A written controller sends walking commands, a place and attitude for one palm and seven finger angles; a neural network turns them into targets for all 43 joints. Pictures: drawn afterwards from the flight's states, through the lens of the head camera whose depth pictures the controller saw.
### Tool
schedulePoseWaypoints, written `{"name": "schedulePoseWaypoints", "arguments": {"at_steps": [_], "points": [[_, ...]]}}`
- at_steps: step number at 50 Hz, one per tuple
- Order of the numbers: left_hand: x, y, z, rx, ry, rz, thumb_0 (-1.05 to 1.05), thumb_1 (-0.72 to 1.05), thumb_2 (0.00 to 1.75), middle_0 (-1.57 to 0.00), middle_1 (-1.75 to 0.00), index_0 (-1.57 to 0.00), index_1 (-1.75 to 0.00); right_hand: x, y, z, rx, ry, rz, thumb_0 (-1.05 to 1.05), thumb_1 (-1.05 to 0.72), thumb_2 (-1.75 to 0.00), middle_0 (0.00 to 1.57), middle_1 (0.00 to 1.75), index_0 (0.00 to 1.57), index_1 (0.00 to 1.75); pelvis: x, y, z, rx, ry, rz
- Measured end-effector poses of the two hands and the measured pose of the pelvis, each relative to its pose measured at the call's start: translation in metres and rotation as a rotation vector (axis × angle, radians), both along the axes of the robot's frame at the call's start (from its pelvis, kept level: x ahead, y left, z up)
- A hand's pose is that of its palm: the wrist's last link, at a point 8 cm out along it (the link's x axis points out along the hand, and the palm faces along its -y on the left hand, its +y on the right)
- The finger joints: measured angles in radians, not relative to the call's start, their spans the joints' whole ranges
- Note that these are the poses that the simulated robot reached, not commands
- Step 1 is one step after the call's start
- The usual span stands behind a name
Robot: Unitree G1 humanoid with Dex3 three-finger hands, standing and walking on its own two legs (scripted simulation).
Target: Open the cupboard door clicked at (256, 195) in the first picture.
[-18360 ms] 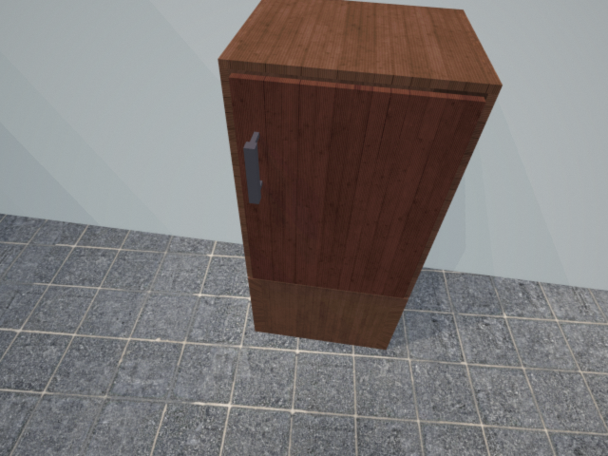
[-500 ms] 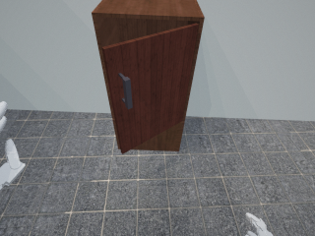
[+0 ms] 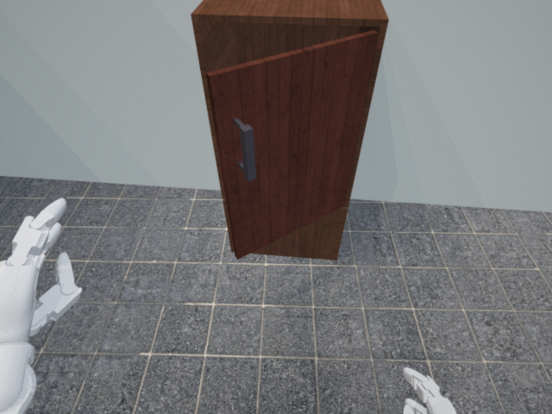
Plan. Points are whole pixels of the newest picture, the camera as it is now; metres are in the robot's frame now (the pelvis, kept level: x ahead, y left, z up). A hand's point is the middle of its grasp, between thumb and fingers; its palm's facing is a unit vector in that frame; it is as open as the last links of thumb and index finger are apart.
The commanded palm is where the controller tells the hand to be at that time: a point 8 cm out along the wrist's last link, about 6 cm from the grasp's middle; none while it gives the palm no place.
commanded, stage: let the arm hang, fingers relaxed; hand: left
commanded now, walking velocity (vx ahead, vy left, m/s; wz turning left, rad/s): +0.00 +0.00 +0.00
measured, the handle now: (243, 149) +0.64 +0.11 +0.03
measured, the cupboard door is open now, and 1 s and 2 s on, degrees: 38 38 38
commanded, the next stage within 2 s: look to check the result in 1.04 s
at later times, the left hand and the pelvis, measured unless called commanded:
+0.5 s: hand out of the picture -0.05 +0.21 -0.15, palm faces +0.02 -0.96 -0.26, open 7.2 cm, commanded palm none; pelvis -0.01 +0.01 +0.02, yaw +1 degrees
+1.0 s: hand out of the picture +0.02 +0.20 -0.16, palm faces +0.02 -0.98 -0.22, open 7.3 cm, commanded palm none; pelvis +0.00 +0.02 +0.02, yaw +0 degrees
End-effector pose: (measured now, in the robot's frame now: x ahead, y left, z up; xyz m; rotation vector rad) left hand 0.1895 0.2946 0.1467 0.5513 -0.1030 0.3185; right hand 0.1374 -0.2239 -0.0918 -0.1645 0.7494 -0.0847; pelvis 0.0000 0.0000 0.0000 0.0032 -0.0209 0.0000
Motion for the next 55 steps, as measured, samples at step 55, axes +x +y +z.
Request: {"name": "schedulePoseWaypoints", "arguments": {"at_steps": [55], "points": [[-0.174,-0.042,-0.271,-0.51,1.384,0.278,0.01,0.91,0.9,-0.2,-0.3,-0.2,-0.3,-0.147,0.025,-0.042,0.027,0.662,-0.13,0.0,-0.91,-0.9,0.2,0.3,0.19,0.3,0.0,0.02,0.017,0.001,-0.008,0.003]]}}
